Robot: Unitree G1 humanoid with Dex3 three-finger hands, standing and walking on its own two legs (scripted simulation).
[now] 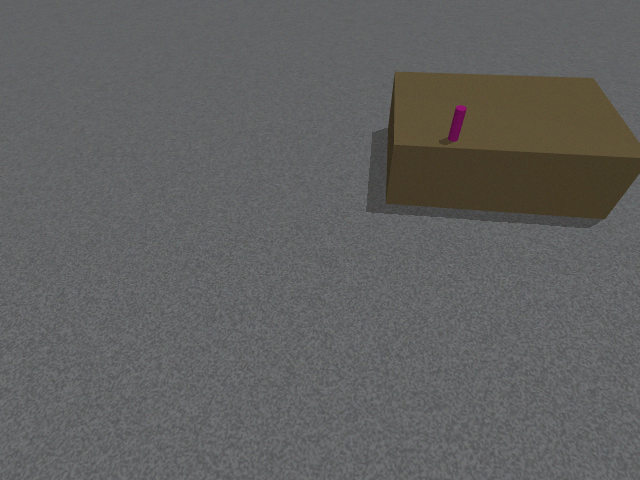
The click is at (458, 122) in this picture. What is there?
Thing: slim round
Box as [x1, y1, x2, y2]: [448, 105, 466, 141]
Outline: 461,105 456,106 448,139 453,141 456,140 458,137 466,109 464,106
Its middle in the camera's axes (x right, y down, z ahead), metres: +0.55 -0.47 +1.53
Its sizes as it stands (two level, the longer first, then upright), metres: 0.041 0.041 0.139
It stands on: a support 0.33 m high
